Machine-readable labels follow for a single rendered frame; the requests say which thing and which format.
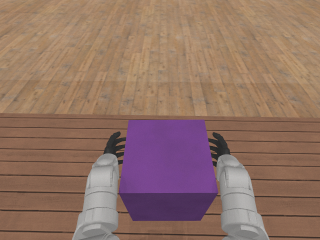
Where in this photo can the left robot hand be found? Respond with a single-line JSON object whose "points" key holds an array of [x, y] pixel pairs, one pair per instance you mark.
{"points": [[111, 147]]}

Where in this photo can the robot right forearm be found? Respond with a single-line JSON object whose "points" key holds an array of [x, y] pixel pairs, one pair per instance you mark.
{"points": [[239, 212]]}

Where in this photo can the carton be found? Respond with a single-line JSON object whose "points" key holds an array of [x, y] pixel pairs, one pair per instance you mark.
{"points": [[167, 170]]}

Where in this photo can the robot left forearm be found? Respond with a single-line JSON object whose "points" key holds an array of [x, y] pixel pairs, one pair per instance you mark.
{"points": [[99, 215]]}

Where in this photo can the right robot hand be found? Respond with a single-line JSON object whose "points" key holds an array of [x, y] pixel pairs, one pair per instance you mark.
{"points": [[222, 147]]}

